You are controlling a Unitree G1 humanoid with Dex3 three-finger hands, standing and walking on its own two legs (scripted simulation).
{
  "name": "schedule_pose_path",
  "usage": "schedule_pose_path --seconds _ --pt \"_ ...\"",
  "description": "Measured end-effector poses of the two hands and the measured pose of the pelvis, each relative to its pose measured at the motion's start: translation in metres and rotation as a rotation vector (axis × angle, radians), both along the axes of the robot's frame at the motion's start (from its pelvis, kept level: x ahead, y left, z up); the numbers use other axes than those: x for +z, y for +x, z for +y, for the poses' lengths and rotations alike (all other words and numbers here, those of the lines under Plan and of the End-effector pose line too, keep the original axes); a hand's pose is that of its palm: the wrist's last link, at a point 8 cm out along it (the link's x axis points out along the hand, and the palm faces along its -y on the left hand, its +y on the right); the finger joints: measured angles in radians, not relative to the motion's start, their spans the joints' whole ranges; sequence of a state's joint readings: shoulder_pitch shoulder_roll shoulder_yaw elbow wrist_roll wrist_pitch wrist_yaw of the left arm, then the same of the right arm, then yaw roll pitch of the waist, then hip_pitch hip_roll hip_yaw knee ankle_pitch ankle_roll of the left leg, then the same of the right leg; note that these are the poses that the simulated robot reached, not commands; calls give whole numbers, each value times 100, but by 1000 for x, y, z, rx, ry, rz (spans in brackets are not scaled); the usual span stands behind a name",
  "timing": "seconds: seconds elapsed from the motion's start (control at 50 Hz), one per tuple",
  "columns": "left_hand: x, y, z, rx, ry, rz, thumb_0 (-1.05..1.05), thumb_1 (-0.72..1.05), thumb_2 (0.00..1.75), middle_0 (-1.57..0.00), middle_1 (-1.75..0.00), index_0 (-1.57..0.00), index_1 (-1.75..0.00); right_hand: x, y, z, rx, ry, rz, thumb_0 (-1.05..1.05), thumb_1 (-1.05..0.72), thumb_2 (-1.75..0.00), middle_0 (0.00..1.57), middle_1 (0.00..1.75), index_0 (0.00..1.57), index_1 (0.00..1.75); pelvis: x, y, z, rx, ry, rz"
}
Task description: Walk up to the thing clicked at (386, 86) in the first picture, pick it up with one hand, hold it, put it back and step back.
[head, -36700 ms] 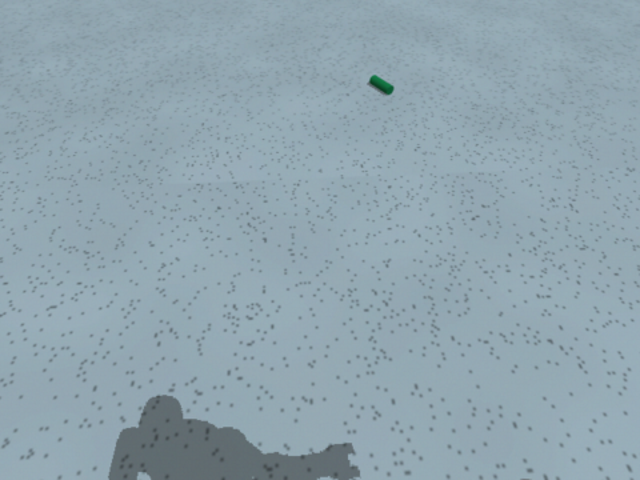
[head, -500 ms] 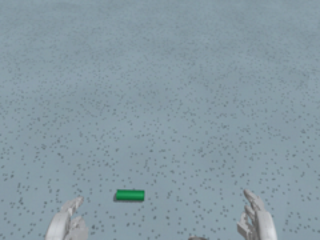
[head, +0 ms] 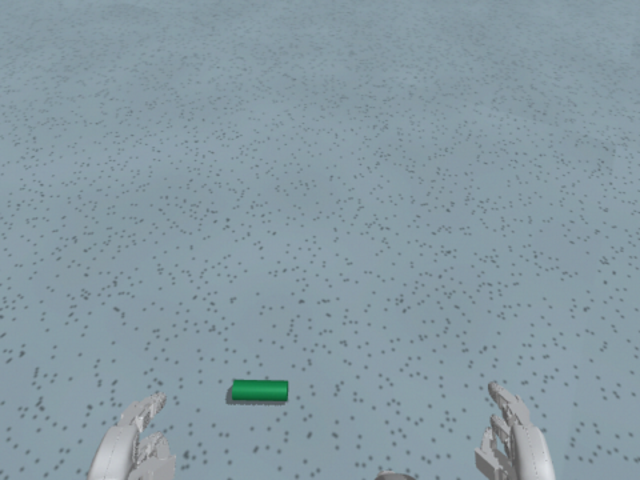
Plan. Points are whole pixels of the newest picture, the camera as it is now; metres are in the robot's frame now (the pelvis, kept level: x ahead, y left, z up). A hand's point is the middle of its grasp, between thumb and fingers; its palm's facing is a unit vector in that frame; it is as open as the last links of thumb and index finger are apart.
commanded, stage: home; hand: left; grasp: from above
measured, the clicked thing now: (260, 390) +0.47 +0.15 -0.69
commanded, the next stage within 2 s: stand in 0.28 s
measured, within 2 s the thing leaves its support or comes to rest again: neither
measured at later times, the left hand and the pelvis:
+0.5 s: hand (156, 476) +0.16 +0.21 -0.08, palm faces -0.01 -0.95 -0.32, open 7.4 cm; pelvis -0.01 +0.00 +0.01, yaw +0 degrees
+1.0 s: hand out of the picture +0.06 +0.23 -0.10, palm faces +0.01 -0.94 -0.33, open 7.4 cm; pelvis +0.00 +0.00 +0.06, yaw -1 degrees
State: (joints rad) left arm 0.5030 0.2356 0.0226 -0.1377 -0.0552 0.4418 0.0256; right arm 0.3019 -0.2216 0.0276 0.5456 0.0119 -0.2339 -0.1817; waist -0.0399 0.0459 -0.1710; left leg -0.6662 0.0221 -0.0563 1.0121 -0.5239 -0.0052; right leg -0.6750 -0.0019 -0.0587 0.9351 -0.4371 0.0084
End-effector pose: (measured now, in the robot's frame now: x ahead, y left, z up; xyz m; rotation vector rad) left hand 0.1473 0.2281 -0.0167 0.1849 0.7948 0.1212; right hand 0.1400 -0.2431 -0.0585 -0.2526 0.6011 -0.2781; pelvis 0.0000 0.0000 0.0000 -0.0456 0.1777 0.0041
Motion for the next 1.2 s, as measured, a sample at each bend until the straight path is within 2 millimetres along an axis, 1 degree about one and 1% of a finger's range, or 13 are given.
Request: schedule_pose_path --seconds 0.18,0.38,0.4,0.46,0.5,0.54,0.66,0.76,0.86,0.98,1.2 --pt "-2 -2 1 0 -5 7 1 91 90 -20 -30 -20 -30 4 3 1 6 -4 -17 2 -90 -90 21 30 21 30 0 -2 1 0 -1 -1" --pt "0 -2 3 2 3 -2 1 91 90 -20 -30 -20 -30 1 1 4 9 1 -4 2 -90 -90 21 30 21 30 -1 -2 2 3 -3 -2" --pt "-3 0 5 -13 27 -17 1 91 90 -20 -30 -20 -30 -1 0 4 35 -15 22 2 -90 -90 21 30 20 30 0 -4 2 1 2 -23" --pt "-21 3 16 -40 93 -16 1 90 90 -20 -30 -20 -30 -15 -7 0 136 -37 214 1 -90 -90 21 30 20 30 8 -10 1 -12 25 -90" --pt "-31 -1 24 -39 115 25 1 90 90 -20 -30 -20 -30 -19 -15 -6 151 -28 303 1 -90 -90 21 30 21 30 13 -12 1 -12 36 -114" --pt "-37 -9 32 -29 125 69 1 90 90 -20 -30 -20 -30 -19 -25 -13 130 -9 358 1 -90 -90 21 30 21 30 18 -13 1 -16 45 -132" --pt "-51 -44 47 20 131 222 1 91 90 -20 -30 -20 -30 -16 -53 -30 47 14 469 1 -90 -90 21 30 21 30 31 -8 1 -19 44 -165" --pt "-54 -72 49 59 122 331 1 91 90 -20 -30 -20 -30 -15 -69 -36 4 29 538 1 -90 -90 21 30 20 30 42 -3 1 -16 43 -187" --pt "-54 -91 46 85 115 405 1 91 90 -20 -30 -20 -30 -16 -77 -35 -17 51 581 1 -90 -90 21 30 20 30 49 -1 -1 -17 46 -206" --pt "-51 -99 42 96 111 441 1 91 90 -20 -30 -20 -30 -15 -84 -34 -33 72 603 1 -90 -90 21 30 20 30 55 -1 -3 -22 46 -228" --pt "-44 -93 43 92 119 440 0 90 90 -20 -30 -20 -30 -11 -95 -40 -52 79 624 1 -90 -90 21 30 20 30 61 -6 -6 -29 46 -244"
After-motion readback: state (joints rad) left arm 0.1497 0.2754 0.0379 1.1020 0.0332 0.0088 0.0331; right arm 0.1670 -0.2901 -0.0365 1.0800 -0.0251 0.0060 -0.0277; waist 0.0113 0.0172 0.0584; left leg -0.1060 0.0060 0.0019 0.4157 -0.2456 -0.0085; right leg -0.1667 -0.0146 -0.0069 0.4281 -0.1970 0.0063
